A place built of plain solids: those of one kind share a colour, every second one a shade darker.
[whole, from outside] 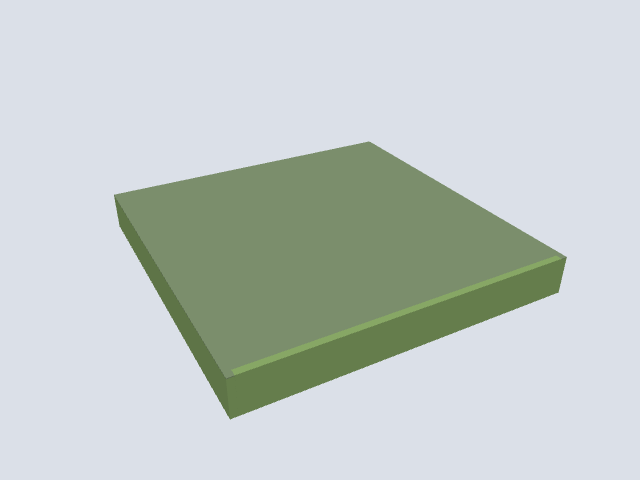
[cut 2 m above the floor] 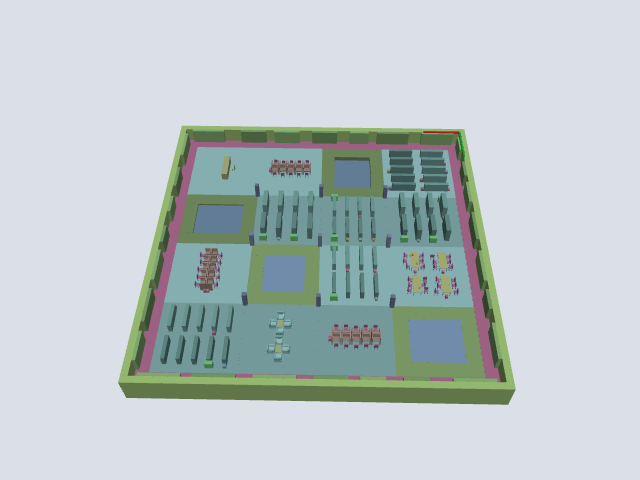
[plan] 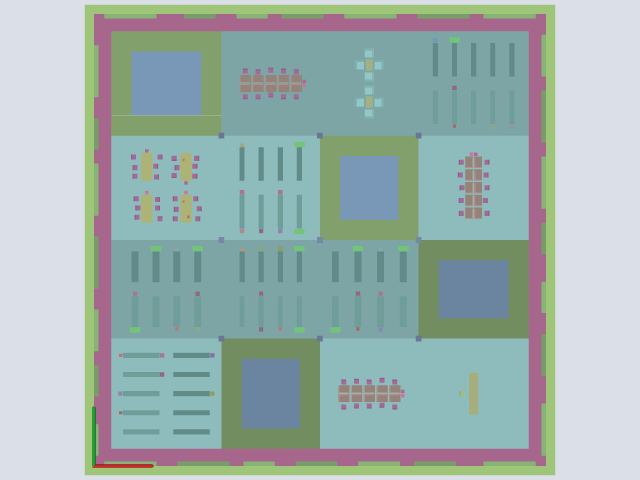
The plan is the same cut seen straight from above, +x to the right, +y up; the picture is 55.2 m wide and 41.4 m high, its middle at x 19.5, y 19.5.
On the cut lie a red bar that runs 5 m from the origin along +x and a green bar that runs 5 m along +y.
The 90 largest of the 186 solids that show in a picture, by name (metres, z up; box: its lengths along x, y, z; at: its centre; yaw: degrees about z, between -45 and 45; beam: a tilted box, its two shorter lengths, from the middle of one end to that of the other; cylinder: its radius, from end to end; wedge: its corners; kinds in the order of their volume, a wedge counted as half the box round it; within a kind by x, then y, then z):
{
 "floor_bay_1": {"box": [9.5, 9.5, 1.5], "at": [6.25, 6.25, -0.75]},
 "floor_bay_2": {"box": [9.5, 8.5, 1.5], "at": [6.25, 15.25, -0.75]},
 "floor_bay_3": {"box": [9.5, 9.0, 1.5], "at": [6.25, 24.0, -0.75]},
 "floor_bay_4": {"box": [8.5, 8.5, 1.5], "at": [15.25, 15.25, -0.75]},
 "floor_bay_5": {"box": [8.5, 9.0, 1.5], "at": [15.25, 24.0, -0.75]},
 "floor_bay_6": {"box": [8.5, 9.0, 1.5], "at": [15.25, 33.0, -0.75]},
 "floor_bay_7": {"box": [8.5, 9.5, 1.5], "at": [23.75, 6.25, -0.75]},
 "floor_bay_8": {"box": [8.5, 8.5, 1.5], "at": [23.75, 15.25, -0.75]},
 "floor_bay_9": {"box": [8.5, 9.0, 1.5], "at": [23.75, 33.0, -0.75]},
 "floor_bay_10": {"box": [9.5, 9.5, 1.5], "at": [32.75, 6.25, -0.75]},
 "floor_bay_11": {"box": [9.5, 9.0, 1.5], "at": [32.75, 24.0, -0.75]},
 "floor_bay_12": {"box": [9.5, 9.0, 1.5], "at": [32.75, 33.0, -0.75]},
 "wall_1": {"box": [0.8, 39.0, 4.8], "at": [-0.4, 19.5, 0.9]},
 "wall_2": {"box": [40.6, 0.8, 4.8], "at": [19.5, -0.4, 0.9]},
 "wall_3": {"box": [40.6, 0.8, 4.8], "at": [19.5, 39.4, 0.9]},
 "wall_4": {"box": [0.8, 39.0, 4.8], "at": [39.4, 19.5, 0.9]},
 "floor_aisle_1": {"box": [1.5, 36.0, 1.5], "at": [0.75, 19.5, -0.75]},
 "floor_aisle_2": {"box": [39.0, 1.5, 1.5], "at": [19.5, 0.75, -0.75]},
 "floor_aisle_3": {"box": [39.0, 1.5, 1.5], "at": [19.5, 38.25, -0.75]},
 "floor_aisle_4": {"box": [1.5, 36.0, 1.5], "at": [38.25, 19.5, -0.75]},
 "floor_rim_1": {"box": [1.75, 5.5, 1.5], "at": [2.37, 33.0, -0.75]},
 "floor_rim_2": {"box": [9.5, 1.75, 1.5], "at": [6.25, 29.37, -0.75]},
 "floor_rim_3": {"box": [9.5, 1.75, 1.5], "at": [6.25, 36.63, -0.75]},
 "floor_rim_4": {"box": [1.75, 5.5, 1.5], "at": [10.13, 33.0, -0.75]},
 "floor_rim_5": {"box": [1.75, 6.0, 1.5], "at": [11.87, 6.25, -0.75]},
 "floor_rim_6": {"box": [8.5, 1.75, 1.5], "at": [15.25, 2.37, -0.75]},
 "floor_rim_7": {"box": [8.5, 1.75, 1.5], "at": [15.25, 10.13, -0.75]},
 "floor_rim_8": {"box": [1.75, 6.0, 1.5], "at": [18.63, 6.25, -0.75]},
 "floor_rim_9": {"box": [1.75, 5.5, 1.5], "at": [20.37, 24.0, -0.75]},
 "floor_rim_10": {"box": [8.5, 1.75, 1.5], "at": [23.75, 20.37, -0.75]},
 "floor_rim_11": {"box": [8.5, 1.75, 1.5], "at": [23.75, 27.63, -0.75]},
 "floor_rim_12": {"box": [1.75, 5.5, 1.5], "at": [27.13, 24.0, -0.75]},
 "floor_rim_13": {"box": [1.75, 5.0, 1.5], "at": [28.87, 15.25, -0.75]},
 "floor_rim_14": {"box": [9.5, 1.75, 1.5], "at": [32.75, 11.87, -0.75]},
 "floor_rim_15": {"box": [9.5, 1.75, 1.5], "at": [32.75, 18.63, -0.75]},
 "floor_rim_16": {"box": [1.75, 5.0, 1.5], "at": [36.63, 15.25, -0.75]},
 "ceil_hall_1": {"box": [40.6, 40.6, 0.1], "at": [19.5, 19.5, 3.25]},
 "floor_well_1": {"box": [6.0, 5.5, 1.5], "at": [6.25, 33.0, -0.75]},
 "floor_well_2": {"box": [5.0, 6.0, 0.88], "at": [15.25, 6.25, -1.06]},
 "floor_well_3": {"box": [5.0, 5.5, 1.5], "at": [23.75, 24.0, -0.75]},
 "floor_well_4": {"box": [6.0, 5.0, 1.32], "at": [32.75, 15.25, -0.84]},
 "wallshelf_1": {"box": [0.4, 2.7, 2.1], "at": [0.2, 2.25, 1.05]},
 "wallshelf_2": {"box": [0.4, 2.7, 2.1], "at": [0.2, 7.35, 1.05]},
 "wallshelf_3": {"box": [0.4, 3.6, 2.1], "at": [0.2, 11.7, 1.05]},
 "wallshelf_4": {"box": [0.4, 4.5, 2.1], "at": [0.2, 17.55, 1.05]},
 "wallshelf_5": {"box": [0.4, 4.5, 2.1], "at": [0.2, 23.85, 1.05]},
 "wallshelf_6": {"box": [0.4, 2.7, 2.1], "at": [0.2, 28.65, 1.05]},
 "wallshelf_7": {"box": [0.4, 4.5, 2.1], "at": [0.2, 34.05, 1.05]},
 "wallshelf_8": {"box": [4.5, 0.4, 2.1], "at": [3.15, 0.2, 1.05]},
 "wallshelf_9": {"box": [4.5, 0.4, 2.1], "at": [3.15, 38.8, 1.05]},
 "wallshelf_10": {"box": [2.7, 0.4, 2.1], "at": [9.15, 38.8, 1.05]},
 "wallshelf_11": {"box": [4.5, 0.4, 2.1], "at": [9.45, 0.2, 1.05]},
 "wallshelf_12": {"box": [2.7, 0.4, 2.1], "at": [13.65, 38.8, 1.05]},
 "wallshelf_13": {"box": [2.7, 0.4, 2.1], "at": [14.25, 0.2, 1.05]},
 "wallshelf_14": {"box": [3.6, 0.4, 2.1], "at": [18.0, 38.8, 1.05]},
 "wallshelf_15": {"box": [3.6, 0.4, 2.1], "at": [19.2, 0.2, 1.05]},
 "wallshelf_16": {"box": [4.5, 0.4, 2.1], "at": [23.85, 38.8, 1.05]},
 "wallshelf_17": {"box": [3.6, 0.4, 2.1], "at": [24.6, 0.2, 1.05]},
 "wallshelf_18": {"box": [3.6, 0.4, 2.1], "at": [29.4, 0.2, 1.05]},
 "wallshelf_19": {"box": [4.5, 0.4, 2.1], "at": [30.15, 38.8, 1.05]},
 "wallshelf_20": {"box": [4.5, 0.4, 2.1], "at": [35.85, 0.2, 1.05]},
 "wallshelf_21": {"box": [4.5, 0.4, 2.1], "at": [35.85, 38.8, 1.05]},
 "wallshelf_22": {"box": [0.4, 4.5, 2.1], "at": [38.8, 3.15, 1.05]},
 "wallshelf_23": {"box": [0.4, 3.6, 2.1], "at": [38.8, 9.6, 1.05]},
 "wallshelf_24": {"box": [0.4, 2.7, 2.1], "at": [38.8, 14.55, 1.05]},
 "wallshelf_25": {"box": [0.4, 2.7, 2.1], "at": [38.8, 19.65, 1.05]},
 "wallshelf_26": {"box": [0.4, 4.5, 2.1], "at": [38.8, 24.45, 1.05]},
 "wallshelf_27": {"box": [0.4, 4.5, 2.1], "at": [38.8, 30.15, 1.05]},
 "wallshelf_28": {"box": [0.4, 3.6, 2.1], "at": [38.8, 35.4, 1.05]},
 "range_1": {"box": [0.6, 2.65, 2.1], "at": [3.55, 13.32, 1.05]},
 "range_2": {"box": [0.6, 2.65, 2.1], "at": [3.55, 17.18, 1.05]},
 "range_3": {"box": [3.15, 0.45, 1.2], "at": [4.08, 2.95, 0.6]},
 "range_4": {"box": [3.15, 0.45, 1.2], "at": [4.08, 4.6, 0.6]},
 "range_5": {"box": [0.6, 2.65, 2.1], "at": [5.35, 13.32, 1.05]},
 "range_6": {"box": [0.6, 2.65, 2.1], "at": [5.35, 17.18, 1.05]},
 "range_7": {"box": [0.6, 2.65, 2.1], "at": [7.15, 13.32, 1.05]},
 "range_8": {"box": [0.6, 2.65, 2.1], "at": [7.15, 17.18, 1.05]},
 "range_9": {"box": [3.15, 0.45, 1.2], "at": [8.43, 2.95, 0.6]},
 "range_10": {"box": [3.15, 0.45, 1.2], "at": [8.43, 4.6, 0.6]},
 "range_11": {"box": [0.6, 2.65, 2.1], "at": [8.95, 13.32, 1.05]},
 "range_12": {"box": [0.6, 2.65, 2.1], "at": [8.95, 17.18, 1.05]},
 "range_13": {"box": [0.6, 2.65, 2.1], "at": [20.82, 13.32, 1.05]},
 "range_14": {"box": [0.6, 2.65, 2.1], "at": [20.82, 17.18, 1.05]},
 "range_15": {"box": [0.6, 2.65, 2.1], "at": [22.77, 13.32, 1.05]},
 "range_16": {"box": [0.6, 2.65, 2.1], "at": [22.77, 17.18, 1.05]},
 "range_17": {"box": [0.6, 2.65, 2.1], "at": [24.73, 13.32, 1.05]},
 "range_18": {"box": [0.6, 2.65, 2.1], "at": [24.73, 17.18, 1.05]},
 "range_19": {"box": [0.6, 2.65, 2.1], "at": [26.68, 13.32, 1.05]},
 "range_20": {"box": [0.6, 2.65, 2.1], "at": [26.68, 17.18, 1.05]},
 "desk_counter_1": {"box": [0.8, 3.6, 1.05], "at": [32.75, 6.25, 0.53]}
}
